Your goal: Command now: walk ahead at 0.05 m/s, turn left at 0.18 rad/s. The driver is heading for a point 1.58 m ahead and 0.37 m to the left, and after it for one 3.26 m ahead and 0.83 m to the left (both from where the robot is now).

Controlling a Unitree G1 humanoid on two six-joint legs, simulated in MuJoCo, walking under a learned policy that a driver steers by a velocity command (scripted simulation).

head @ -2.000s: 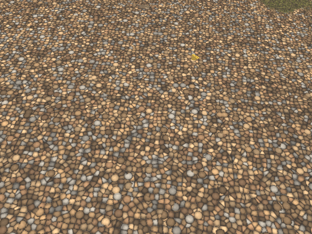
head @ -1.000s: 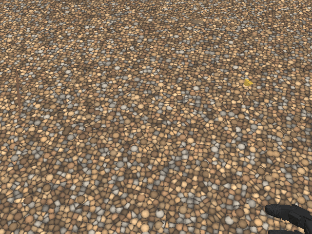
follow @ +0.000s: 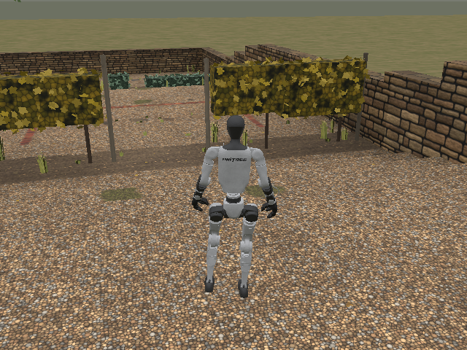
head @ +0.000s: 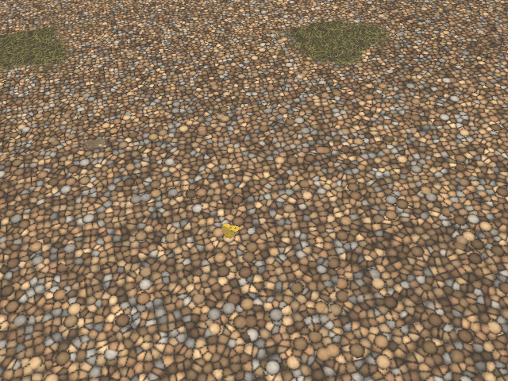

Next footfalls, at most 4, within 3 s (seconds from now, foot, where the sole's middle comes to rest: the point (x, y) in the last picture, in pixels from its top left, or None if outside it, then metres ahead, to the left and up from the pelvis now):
0.08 left None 0.07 0.16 -0.77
0.40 right None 0.10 -0.10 -0.77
0.90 left None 0.20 0.25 -0.77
1.42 right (226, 348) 0.57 0.14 -0.77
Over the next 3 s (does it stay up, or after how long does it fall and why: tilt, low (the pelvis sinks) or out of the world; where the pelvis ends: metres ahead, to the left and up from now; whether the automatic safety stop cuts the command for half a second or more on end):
stays up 1.11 0.25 -0.01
